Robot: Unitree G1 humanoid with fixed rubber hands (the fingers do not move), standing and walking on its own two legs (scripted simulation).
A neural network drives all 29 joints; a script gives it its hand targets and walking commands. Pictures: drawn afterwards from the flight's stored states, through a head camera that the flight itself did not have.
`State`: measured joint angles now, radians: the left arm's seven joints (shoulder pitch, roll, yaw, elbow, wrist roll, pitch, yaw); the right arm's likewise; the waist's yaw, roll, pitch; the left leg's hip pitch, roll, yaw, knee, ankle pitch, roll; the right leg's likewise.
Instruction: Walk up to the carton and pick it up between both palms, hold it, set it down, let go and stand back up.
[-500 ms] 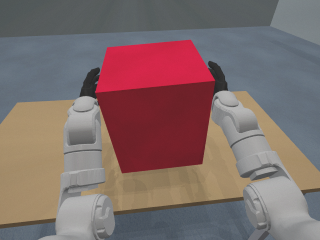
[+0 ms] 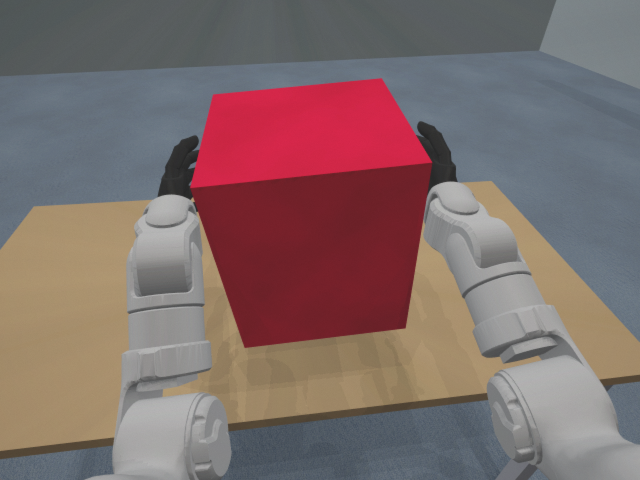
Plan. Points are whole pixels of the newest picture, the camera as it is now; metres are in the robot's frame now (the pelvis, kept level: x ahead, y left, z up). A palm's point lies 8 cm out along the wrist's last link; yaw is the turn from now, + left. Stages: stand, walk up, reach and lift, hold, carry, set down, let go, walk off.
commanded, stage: hold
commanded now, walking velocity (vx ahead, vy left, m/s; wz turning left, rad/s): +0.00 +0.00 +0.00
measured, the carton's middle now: (312, 215) +0.38 +0.01 +0.19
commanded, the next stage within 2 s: none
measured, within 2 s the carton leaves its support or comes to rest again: neither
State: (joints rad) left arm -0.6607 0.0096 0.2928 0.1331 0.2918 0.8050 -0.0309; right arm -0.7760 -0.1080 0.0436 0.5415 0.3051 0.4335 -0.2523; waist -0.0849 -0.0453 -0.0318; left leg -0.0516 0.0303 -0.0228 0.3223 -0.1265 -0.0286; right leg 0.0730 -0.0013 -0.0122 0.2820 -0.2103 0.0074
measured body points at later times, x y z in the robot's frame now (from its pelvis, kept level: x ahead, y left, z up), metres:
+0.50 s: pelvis +0.00 +0.00 +0.00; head -0.07 +0.03 +0.44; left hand +0.37 +0.17 +0.23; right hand +0.38 -0.14 +0.24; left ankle +0.04 +0.14 -0.75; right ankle -0.02 -0.12 -0.75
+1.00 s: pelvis +0.00 +0.00 +0.00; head -0.07 +0.02 +0.44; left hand +0.37 +0.16 +0.23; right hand +0.38 -0.14 +0.24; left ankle +0.04 +0.14 -0.75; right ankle -0.02 -0.12 -0.75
